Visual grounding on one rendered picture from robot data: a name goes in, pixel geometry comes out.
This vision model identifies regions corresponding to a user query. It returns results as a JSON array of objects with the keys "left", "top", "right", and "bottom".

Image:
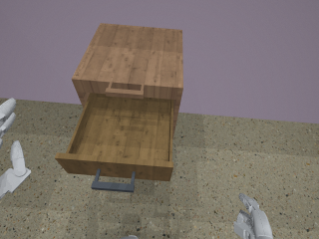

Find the handle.
[
  {"left": 105, "top": 88, "right": 144, "bottom": 100},
  {"left": 91, "top": 168, "right": 136, "bottom": 193}
]

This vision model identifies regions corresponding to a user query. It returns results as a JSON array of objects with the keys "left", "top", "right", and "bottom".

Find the right robot hand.
[{"left": 233, "top": 193, "right": 273, "bottom": 239}]

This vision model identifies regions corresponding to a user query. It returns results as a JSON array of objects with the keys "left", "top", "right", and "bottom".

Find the cabinet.
[{"left": 71, "top": 23, "right": 183, "bottom": 138}]

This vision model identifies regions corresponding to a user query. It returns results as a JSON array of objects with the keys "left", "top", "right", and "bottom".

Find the drawer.
[{"left": 55, "top": 93, "right": 174, "bottom": 182}]

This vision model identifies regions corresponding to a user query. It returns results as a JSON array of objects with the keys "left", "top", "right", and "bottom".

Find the left robot hand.
[{"left": 0, "top": 98, "right": 31, "bottom": 200}]

